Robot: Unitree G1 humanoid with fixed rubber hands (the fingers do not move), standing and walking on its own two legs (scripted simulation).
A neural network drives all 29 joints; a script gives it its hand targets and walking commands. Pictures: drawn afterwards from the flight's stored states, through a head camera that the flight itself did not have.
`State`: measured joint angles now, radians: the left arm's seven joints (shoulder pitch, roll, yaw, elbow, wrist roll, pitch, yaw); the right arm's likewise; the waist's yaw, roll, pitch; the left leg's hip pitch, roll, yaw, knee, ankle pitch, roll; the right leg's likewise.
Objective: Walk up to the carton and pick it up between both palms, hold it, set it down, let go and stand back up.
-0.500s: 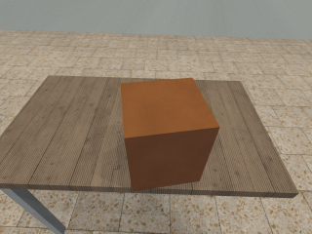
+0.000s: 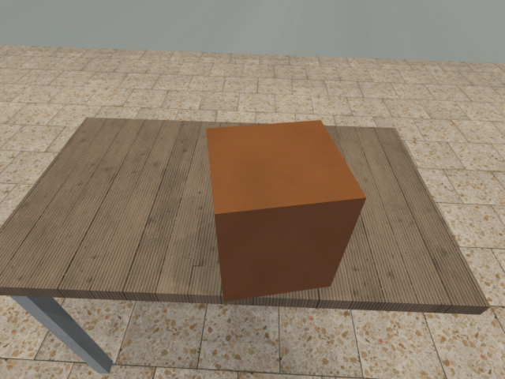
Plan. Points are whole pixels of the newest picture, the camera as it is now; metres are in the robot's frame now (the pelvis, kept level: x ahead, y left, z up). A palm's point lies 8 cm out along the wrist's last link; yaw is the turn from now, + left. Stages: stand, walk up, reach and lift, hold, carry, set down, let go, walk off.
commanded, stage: stand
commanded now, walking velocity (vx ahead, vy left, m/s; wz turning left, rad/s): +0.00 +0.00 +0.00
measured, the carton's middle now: (271, 211) +0.42 -0.01 +0.05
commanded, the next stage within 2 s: none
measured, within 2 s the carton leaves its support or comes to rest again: neither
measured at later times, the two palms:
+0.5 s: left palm out of the picture +0.05 +0.25 -0.12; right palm out of the picture +0.04 -0.27 -0.11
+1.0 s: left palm out of the picture +0.05 +0.25 -0.12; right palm out of the picture +0.04 -0.27 -0.12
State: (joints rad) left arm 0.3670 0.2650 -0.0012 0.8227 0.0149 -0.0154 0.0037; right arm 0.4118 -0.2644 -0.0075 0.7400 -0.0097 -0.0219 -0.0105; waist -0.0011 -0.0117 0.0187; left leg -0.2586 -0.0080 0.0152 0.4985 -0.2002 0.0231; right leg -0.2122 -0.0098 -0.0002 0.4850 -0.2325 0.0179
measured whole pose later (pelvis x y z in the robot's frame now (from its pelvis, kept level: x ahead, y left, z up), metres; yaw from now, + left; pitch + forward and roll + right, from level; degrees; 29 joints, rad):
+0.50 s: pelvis +0.01 -0.01 +0.00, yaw +0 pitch -2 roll +0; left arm 0.34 0.26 -0.01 0.84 0.01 -0.01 0.01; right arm 0.39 -0.26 0.00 0.79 -0.01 -0.02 -0.02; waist 0.00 -0.01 0.02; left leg -0.24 0.00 0.00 0.49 -0.21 0.01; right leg -0.20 0.00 0.00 0.48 -0.25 0.01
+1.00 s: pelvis +0.02 -0.01 +0.00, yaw +1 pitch -2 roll +0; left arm 0.34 0.25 -0.01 0.89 0.00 -0.01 0.02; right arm 0.38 -0.25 0.00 0.85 -0.01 -0.01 -0.03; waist 0.00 0.00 0.02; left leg -0.23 0.00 -0.01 0.47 -0.21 0.01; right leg -0.18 0.00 -0.01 0.45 -0.24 0.00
